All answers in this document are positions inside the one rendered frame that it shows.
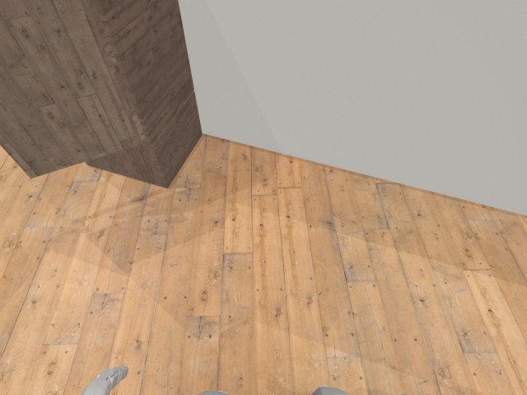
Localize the cupboard door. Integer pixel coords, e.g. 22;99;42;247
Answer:
0;0;143;179

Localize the left robot hand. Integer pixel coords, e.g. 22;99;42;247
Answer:
82;366;128;395

